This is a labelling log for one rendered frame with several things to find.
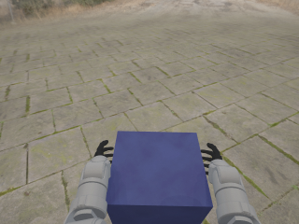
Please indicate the left robot hand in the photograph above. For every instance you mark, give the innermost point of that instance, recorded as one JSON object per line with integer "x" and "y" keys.
{"x": 101, "y": 149}

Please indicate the robot left forearm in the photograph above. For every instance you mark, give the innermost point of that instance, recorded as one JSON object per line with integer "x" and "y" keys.
{"x": 91, "y": 196}

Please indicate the robot right forearm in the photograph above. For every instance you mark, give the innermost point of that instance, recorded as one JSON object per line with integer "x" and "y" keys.
{"x": 232, "y": 201}

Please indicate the carton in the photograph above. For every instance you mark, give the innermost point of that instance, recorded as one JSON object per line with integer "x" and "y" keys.
{"x": 157, "y": 178}

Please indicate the right robot hand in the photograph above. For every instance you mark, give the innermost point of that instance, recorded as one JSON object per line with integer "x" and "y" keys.
{"x": 216, "y": 155}

